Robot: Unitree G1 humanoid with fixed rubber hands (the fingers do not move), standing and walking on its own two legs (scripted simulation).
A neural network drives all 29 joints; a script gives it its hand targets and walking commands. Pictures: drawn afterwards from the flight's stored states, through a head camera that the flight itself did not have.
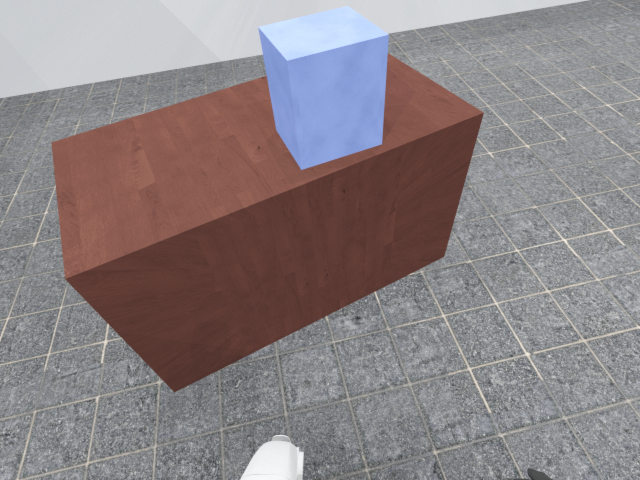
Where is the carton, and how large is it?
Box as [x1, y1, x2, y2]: [258, 6, 388, 169]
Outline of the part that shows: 348,6 258,27 276,130 301,169 381,143 388,34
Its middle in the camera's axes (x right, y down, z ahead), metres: +0.02 -0.37 +0.95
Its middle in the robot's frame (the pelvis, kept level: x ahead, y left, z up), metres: +0.96 +0.06 +0.00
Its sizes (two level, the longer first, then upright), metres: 0.225 0.197 0.270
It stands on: a pedestal, 0.64 m high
